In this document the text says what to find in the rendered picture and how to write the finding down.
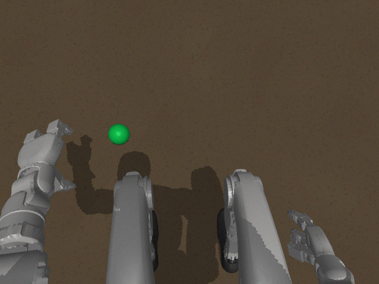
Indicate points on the right robot foot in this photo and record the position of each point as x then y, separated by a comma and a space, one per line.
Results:
230, 266

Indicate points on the left robot arm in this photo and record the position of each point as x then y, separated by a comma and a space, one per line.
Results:
23, 217

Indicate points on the left robot hand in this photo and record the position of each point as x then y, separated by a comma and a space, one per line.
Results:
46, 149

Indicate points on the right robot arm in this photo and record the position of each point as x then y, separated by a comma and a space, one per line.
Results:
331, 270

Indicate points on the right robot hand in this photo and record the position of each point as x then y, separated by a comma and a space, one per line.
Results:
309, 245

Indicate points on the ball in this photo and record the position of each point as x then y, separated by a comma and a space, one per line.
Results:
118, 134

